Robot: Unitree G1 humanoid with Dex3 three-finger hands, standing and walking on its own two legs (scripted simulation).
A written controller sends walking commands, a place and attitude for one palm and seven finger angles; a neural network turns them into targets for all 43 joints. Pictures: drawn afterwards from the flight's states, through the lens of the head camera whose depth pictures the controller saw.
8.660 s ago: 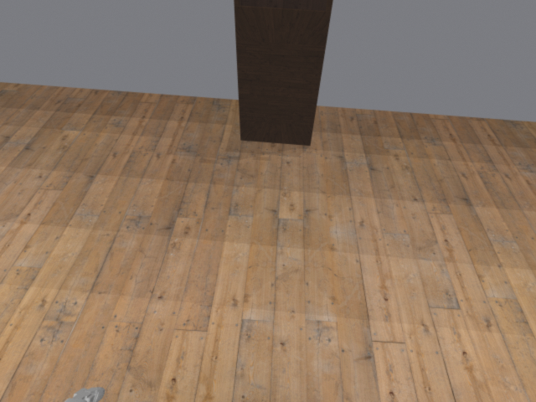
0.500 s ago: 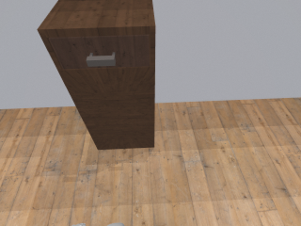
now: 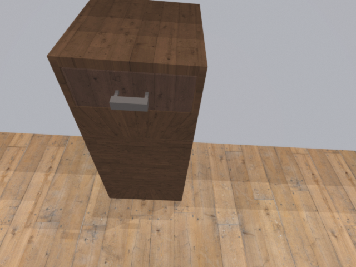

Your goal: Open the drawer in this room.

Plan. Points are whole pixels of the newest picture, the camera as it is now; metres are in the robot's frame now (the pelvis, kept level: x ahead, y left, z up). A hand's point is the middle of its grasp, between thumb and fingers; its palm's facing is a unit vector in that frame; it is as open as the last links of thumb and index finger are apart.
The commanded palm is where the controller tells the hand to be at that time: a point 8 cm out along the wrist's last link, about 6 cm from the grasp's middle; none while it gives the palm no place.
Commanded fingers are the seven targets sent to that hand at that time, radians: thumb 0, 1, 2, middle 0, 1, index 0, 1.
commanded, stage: come to a stop and stand still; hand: left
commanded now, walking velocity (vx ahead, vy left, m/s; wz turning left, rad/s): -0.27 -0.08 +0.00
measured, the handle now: (130, 98) +0.54 +0.19 +0.04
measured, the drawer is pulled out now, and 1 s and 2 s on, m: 0.00 0.00 0.00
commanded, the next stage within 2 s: look again from close up in 1.12 s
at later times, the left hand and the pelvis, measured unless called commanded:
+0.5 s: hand out of the picture +0.10 +0.14 -0.15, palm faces +0.06 -0.95 -0.30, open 7.4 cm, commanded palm none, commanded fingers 0.00 0.90 0.90 -0.20 -0.30 -0.20 -0.30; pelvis +0.02 -0.06 +0.00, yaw +1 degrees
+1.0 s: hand out of the picture -0.03 +0.17 -0.18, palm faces +0.04 -0.98 -0.20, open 7.4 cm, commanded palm none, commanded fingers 0.00 0.90 0.90 -0.20 -0.30 -0.20 -0.30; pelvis +0.00 -0.01 +0.00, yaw +0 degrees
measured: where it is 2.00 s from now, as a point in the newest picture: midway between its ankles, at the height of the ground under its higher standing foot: outside the picture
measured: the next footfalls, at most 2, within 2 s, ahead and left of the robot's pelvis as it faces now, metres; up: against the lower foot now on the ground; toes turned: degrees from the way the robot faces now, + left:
right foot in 0.22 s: +0.03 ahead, -0.14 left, +0.00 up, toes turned -1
left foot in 0.70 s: +0.01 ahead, +0.09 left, +0.00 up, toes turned +2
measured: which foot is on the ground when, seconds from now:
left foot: down 0.00-0.24, up 0.26-0.68, down 0.70-1.00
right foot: up 0.00-0.20, down 0.22-1.00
